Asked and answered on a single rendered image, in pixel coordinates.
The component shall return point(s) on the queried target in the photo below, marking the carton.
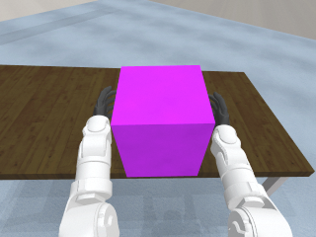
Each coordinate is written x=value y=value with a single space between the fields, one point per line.
x=162 y=120

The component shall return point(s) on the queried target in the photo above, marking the right robot hand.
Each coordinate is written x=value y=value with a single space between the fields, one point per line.
x=220 y=111

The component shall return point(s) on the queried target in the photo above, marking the table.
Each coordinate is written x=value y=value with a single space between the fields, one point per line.
x=43 y=110

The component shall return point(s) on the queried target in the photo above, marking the robot left forearm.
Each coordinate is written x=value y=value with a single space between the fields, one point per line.
x=93 y=169

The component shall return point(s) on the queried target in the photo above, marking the left robot upper arm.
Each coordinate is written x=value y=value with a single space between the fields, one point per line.
x=91 y=220

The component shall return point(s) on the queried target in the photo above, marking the robot right forearm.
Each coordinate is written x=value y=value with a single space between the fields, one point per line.
x=239 y=182

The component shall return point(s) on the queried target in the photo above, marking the left robot hand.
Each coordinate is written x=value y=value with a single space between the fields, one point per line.
x=101 y=107

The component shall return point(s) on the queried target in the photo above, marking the right robot upper arm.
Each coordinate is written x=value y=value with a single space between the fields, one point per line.
x=245 y=221

